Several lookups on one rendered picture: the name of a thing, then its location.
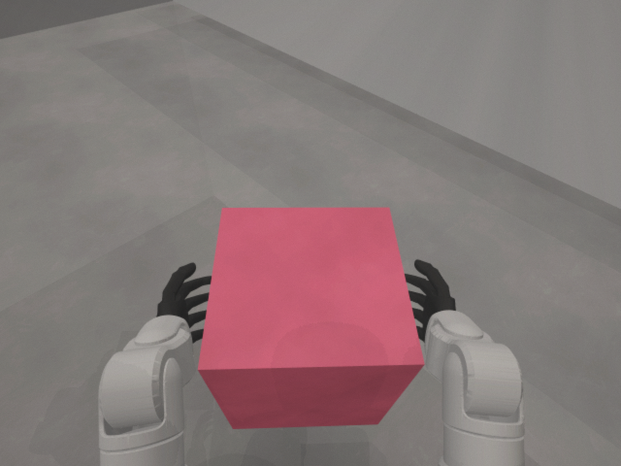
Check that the robot left hand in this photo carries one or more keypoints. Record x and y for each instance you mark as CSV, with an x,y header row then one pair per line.
x,y
173,299

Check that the carton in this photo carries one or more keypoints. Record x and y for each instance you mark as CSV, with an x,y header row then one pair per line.
x,y
309,321

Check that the robot right hand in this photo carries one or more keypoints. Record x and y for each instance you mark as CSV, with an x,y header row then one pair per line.
x,y
437,296

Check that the right robot forearm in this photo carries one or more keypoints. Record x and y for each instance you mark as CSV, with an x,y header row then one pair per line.
x,y
482,393

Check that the left robot forearm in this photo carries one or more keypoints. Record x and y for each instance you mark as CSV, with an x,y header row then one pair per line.
x,y
140,399

